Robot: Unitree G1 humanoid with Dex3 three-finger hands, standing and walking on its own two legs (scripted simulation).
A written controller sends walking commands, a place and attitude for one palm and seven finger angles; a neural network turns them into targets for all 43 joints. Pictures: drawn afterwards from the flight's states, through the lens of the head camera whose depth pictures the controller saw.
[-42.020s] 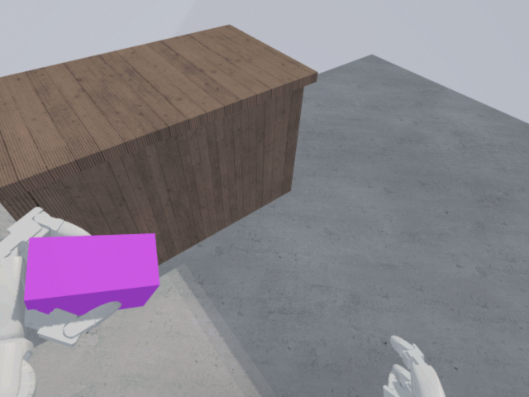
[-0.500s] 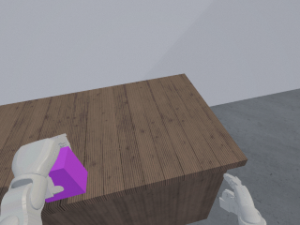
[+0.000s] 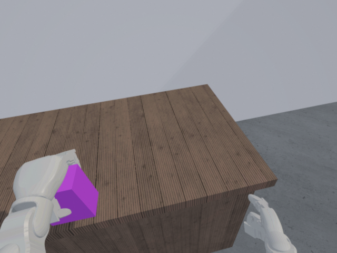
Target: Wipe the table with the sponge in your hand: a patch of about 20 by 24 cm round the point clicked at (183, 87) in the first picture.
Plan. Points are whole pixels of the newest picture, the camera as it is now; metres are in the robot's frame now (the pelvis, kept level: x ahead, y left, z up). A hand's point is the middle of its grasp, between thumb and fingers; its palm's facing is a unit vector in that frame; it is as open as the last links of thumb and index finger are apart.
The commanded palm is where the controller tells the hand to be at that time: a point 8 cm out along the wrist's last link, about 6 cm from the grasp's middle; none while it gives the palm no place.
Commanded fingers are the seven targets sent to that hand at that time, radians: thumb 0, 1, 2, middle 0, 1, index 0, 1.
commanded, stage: step back with the hand held close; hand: left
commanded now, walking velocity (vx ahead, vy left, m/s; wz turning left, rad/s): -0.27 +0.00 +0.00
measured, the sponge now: (68, 200) +0.18 +0.28 +0.06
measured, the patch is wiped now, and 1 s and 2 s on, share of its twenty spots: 1.00 1.00 1.00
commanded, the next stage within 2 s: stop stepping back and stand still in 1.46 s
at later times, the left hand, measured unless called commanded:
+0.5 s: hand (59, 170) +0.20 +0.27 +0.15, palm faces +0.36 -0.82 -0.44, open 10.3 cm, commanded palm +0.15 +0.30 +0.17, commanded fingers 0.00 0.10 1.30 -1.20 -1.60 -1.20 -1.60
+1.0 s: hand (37, 199) +0.13 +0.27 +0.15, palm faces +0.42 -0.82 -0.38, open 10.3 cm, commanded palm +0.08 +0.30 +0.17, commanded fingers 0.00 0.10 1.30 -1.20 -1.60 -1.20 -1.60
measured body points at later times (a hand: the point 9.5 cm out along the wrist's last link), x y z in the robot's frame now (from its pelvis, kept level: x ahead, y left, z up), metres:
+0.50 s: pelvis -0.01 +0.02 -0.01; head -0.01 +0.02 +0.44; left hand +0.18 +0.31 +0.18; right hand +0.13 -0.24 -0.10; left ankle +0.04 +0.11 -0.74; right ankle +0.02 -0.11 -0.74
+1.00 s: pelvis -0.07 +0.02 -0.03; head -0.07 +0.05 +0.42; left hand +0.11 +0.31 +0.17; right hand +0.12 -0.22 -0.09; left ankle +0.04 +0.11 -0.74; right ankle +0.01 -0.11 -0.74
